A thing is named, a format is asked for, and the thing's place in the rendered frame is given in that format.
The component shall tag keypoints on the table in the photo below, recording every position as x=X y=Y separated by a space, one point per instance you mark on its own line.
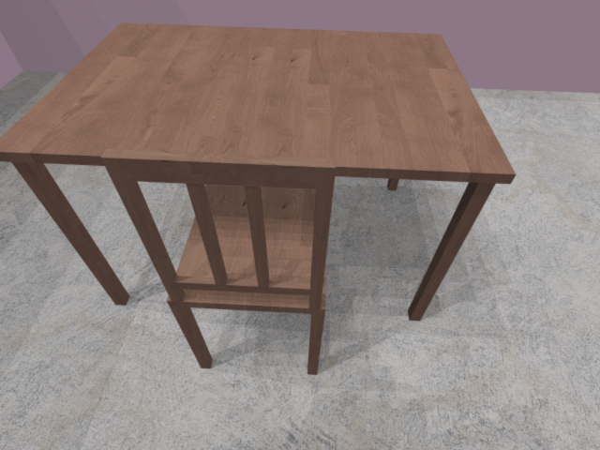
x=383 y=104

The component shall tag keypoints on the chair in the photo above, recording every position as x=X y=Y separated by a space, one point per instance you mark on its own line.
x=258 y=247

